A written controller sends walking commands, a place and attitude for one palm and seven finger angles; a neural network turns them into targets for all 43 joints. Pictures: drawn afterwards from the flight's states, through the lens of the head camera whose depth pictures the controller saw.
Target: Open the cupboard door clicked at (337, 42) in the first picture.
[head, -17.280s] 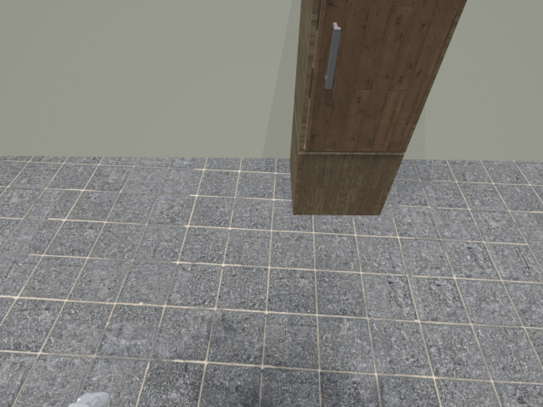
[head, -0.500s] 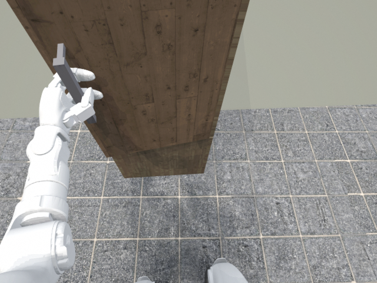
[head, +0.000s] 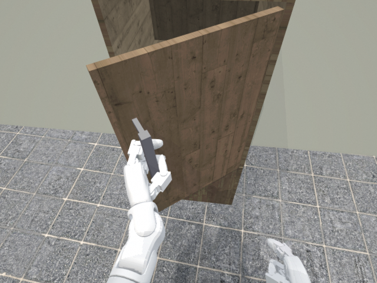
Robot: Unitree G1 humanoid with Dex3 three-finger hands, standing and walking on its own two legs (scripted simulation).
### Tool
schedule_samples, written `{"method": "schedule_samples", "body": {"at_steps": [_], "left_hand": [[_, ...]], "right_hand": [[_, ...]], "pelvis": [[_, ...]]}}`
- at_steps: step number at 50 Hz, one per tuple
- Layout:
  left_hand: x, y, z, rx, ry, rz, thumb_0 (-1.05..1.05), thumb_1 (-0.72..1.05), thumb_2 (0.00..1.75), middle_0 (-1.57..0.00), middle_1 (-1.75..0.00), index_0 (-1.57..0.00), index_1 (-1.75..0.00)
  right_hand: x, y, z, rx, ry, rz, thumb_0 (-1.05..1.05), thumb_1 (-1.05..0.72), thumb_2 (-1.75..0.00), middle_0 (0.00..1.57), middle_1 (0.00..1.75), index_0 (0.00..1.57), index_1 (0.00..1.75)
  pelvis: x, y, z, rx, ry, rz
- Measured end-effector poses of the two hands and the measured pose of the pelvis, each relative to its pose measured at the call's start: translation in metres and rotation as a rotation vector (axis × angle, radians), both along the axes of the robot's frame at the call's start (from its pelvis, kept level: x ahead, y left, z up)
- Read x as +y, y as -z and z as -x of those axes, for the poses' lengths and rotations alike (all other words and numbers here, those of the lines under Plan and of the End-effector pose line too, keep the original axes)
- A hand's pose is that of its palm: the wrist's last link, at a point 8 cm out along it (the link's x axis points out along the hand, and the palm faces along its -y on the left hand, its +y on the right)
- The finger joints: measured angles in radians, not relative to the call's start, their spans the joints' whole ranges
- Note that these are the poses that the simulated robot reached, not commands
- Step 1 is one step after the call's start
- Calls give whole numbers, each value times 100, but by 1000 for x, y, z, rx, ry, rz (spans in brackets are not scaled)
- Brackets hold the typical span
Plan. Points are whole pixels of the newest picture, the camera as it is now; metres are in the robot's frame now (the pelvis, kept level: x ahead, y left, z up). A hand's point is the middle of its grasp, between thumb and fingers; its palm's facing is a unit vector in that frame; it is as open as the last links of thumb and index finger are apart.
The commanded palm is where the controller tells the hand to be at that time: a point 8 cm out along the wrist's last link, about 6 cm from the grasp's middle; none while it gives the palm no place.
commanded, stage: pull the door open along its arc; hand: left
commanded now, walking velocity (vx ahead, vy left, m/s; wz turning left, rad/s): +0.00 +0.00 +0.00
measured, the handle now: (147, 155) +0.37 +0.11 +0.07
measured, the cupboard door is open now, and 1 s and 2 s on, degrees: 37 44 45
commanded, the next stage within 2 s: open thumb and fingers to let go in 0.08 s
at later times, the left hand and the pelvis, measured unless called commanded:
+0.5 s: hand (178, 183) +0.30 +0.04 +0.07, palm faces +0.33 -0.94 -0.02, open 8.3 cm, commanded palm +0.25 +0.09 +0.06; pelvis -0.02 -0.03 +0.00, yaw +1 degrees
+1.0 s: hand (178, 183) +0.30 +0.04 +0.07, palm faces +0.28 -0.96 -0.01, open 14.8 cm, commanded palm +0.26 +0.09 +0.06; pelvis -0.04 -0.01 +0.00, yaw +0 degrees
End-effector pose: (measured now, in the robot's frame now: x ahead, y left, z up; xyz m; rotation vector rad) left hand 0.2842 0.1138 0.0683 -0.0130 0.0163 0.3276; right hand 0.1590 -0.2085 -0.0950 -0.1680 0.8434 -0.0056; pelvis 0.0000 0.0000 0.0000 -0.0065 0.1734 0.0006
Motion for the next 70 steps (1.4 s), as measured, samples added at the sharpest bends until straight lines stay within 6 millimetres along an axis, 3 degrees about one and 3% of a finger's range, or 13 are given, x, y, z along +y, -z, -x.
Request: {"method": "schedule_samples", "body": {"at_steps": [8, 18, 24, 34, 40, 46, 56, 64, 70], "left_hand": [[-25, -2, 30, 15, 73, -37, 2, 73, 75, -34, -133, -37, -134], [-26, -3, 20, 7, -10, -40, 2, 63, 78, -37, -132, -38, -133], [-27, -5, 23, -11, -7, -33, 1, 37, 67, -36, -129, -37, -129], [-30, -3, 22, -15, 6, -31, 0, -23, 42, -32, -122, -32, -122], [-29, -3, 21, -18, 3, -26, 0, -41, 34, -29, -108, -29, -109], [-30, -2, 20, -22, 27, -26, -1, -48, 32, -27, -86, -26, -86], [-25, -2, 21, -24, 48, -26, -1, -50, 31, -41, -62, -38, -64], [0, -1, 22, -36, 506, -126, -1, -50, 30, -28, -43, -21, -43], [-1, 0, 27, -15, 522, 12, -1, -51, 30, -20, -34, -17, -35]], "right_hand": [[-7, -6, -12, -53, -6, -12, 1, -90, -89, 20, 30, 20, 30], [-23, 6, -4, -22, -18, 29, 1, -90, -90, 20, 30, 20, 30], [-31, 11, 13, -1, -2, 35, 1, -90, -90, 20, 30, 20, 30], [-36, 14, 37, 17, 27, 48, 1, -90, -90, 20, 30, 20, 30], [-32, 13, 43, 14, 31, 52, 1, -90, -90, 20, 30, 20, 30], [-24, 11, 43, 10, 26, 54, 1, -90, -90, 20, 30, 20, 30], [-6, 9, 35, -5, 2, 46, 1, -90, -90, 20, 30, 20, 30], [-2, 6, 41, -41, 16, 40, 1, -90, -89, 20, 30, 20, 30], [0, -1, 45, -78, 27, 22, 1, -90, -89, 20, 30, 20, 30]], "pelvis": [[-11, 1, 2, -36, -7, -5], [-23, 4, 13, -37, -21, -19], [-26, 4, 20, -41, -20, -23], [-24, 5, 31, -44, -11, -27], [-19, 5, 35, -44, -7, -25], [-13, 5, 37, -44, -4, -23], [-3, 6, 39, -44, -6, -17], [4, 7, 42, -66, -15, -14], [10, 5, 39, -67, -2, -18]]}}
